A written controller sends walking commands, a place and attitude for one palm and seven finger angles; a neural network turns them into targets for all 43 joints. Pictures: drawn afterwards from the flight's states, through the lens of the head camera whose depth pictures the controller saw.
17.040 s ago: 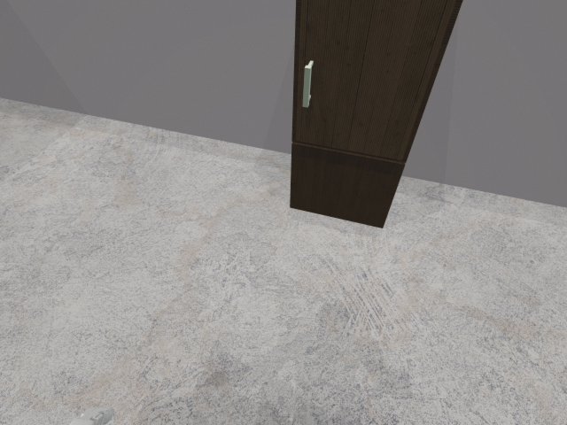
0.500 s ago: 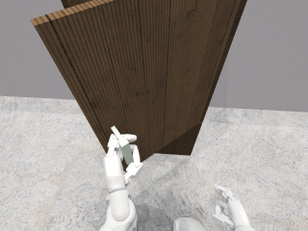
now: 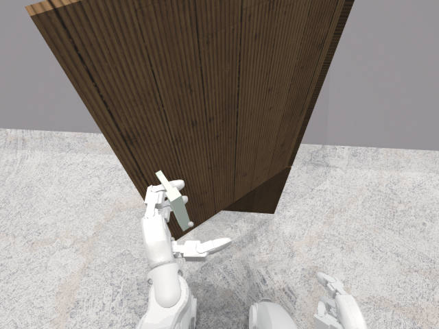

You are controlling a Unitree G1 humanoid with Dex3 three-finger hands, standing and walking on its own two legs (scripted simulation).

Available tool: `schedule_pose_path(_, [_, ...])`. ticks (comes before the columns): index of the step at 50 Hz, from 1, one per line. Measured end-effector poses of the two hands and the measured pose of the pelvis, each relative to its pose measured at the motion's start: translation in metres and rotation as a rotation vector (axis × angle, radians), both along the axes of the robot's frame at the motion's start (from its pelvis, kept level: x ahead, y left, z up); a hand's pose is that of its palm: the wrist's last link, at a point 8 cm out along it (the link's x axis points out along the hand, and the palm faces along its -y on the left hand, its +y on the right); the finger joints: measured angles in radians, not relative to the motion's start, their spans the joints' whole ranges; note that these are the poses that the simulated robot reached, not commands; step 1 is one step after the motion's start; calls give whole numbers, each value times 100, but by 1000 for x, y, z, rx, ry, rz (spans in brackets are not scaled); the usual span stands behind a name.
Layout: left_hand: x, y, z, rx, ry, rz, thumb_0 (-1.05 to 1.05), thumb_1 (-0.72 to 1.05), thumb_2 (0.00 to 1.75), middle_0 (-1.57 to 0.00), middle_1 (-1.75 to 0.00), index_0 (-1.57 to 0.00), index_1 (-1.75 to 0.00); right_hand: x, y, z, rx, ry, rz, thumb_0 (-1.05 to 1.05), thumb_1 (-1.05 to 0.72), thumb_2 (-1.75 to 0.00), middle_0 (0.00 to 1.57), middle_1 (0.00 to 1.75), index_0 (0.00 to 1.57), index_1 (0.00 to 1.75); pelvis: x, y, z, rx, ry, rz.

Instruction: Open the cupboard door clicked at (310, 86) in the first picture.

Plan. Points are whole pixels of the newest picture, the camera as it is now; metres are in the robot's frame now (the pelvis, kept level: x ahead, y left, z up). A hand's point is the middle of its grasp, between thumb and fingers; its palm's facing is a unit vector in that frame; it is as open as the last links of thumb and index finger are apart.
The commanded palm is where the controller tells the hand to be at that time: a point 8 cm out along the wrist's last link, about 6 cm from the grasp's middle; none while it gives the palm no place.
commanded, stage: open thumb and fingers to let go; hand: left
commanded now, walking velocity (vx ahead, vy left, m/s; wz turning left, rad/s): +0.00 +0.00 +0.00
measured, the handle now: (174, 202) +0.34 +0.10 +0.02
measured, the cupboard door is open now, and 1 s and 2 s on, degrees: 40 41 41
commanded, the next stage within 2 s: slide the hand sideways off the handle in 0.28 s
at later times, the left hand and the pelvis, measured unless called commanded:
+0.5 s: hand (190, 236) +0.27 +0.06 +0.02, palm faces +0.01 -1.00 -0.06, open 15.7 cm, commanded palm +0.25 +0.10 +0.02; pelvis -0.01 +0.02 +0.00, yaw +0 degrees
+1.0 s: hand (173, 260) +0.24 +0.09 +0.03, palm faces -0.11 -0.99 +0.00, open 16.3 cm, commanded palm +0.21 +0.14 +0.02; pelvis -0.01 +0.03 -0.01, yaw -2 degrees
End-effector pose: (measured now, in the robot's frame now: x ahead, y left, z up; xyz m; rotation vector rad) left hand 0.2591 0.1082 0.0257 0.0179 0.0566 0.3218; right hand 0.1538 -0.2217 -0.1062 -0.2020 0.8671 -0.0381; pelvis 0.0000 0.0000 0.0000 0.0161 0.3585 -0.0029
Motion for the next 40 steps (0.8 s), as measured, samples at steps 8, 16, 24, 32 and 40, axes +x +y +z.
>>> schedule_pose_path(8, [0,-1,1,6,11,-29,-1,-46,32,-26,-93,-28,-95,5,14,7,12,-34,8,1,-90,-90,20,30,20,30,-1,7,1,-10,-7,-4])
schedule_pose_path(16, [1,-3,1,4,10,-61,-1,-50,30,-26,-61,-27,-65,9,24,11,17,-55,23,1,-90,-89,20,30,21,30,-3,11,1,-17,-14,-6])
schedule_pose_path(24, [-4,6,0,26,-8,-237,-2,-50,30,-28,-45,-24,-53,5,24,11,18,-53,27,1,-90,-89,20,30,21,30,-7,15,-2,-18,-18,2])
schedule_pose_path(32, [-14,12,-1,-52,-28,-486,-2,-50,30,-18,-33,-15,-37,-6,16,5,4,-55,-36,1,-90,-89,20,30,21,30,-12,27,-10,-26,-23,-11])
schedule_pose_path(40, [-26,10,2,-36,-40,-451,-2,-50,30,-14,-30,-15,-32,-8,25,7,7,-50,-33,1,-90,-90,20,30,20,30,-12,32,-13,-23,-16,-21])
